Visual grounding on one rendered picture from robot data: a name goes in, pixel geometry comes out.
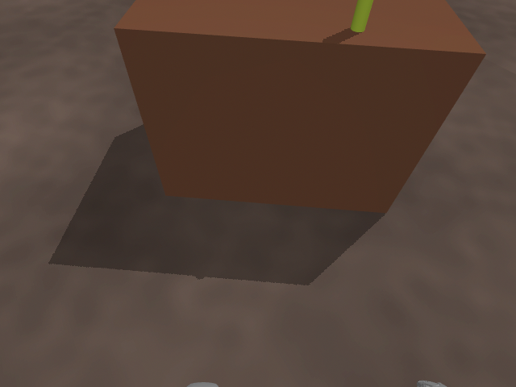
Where can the can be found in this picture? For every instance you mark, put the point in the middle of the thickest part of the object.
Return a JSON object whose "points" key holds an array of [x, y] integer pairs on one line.
{"points": [[361, 15]]}

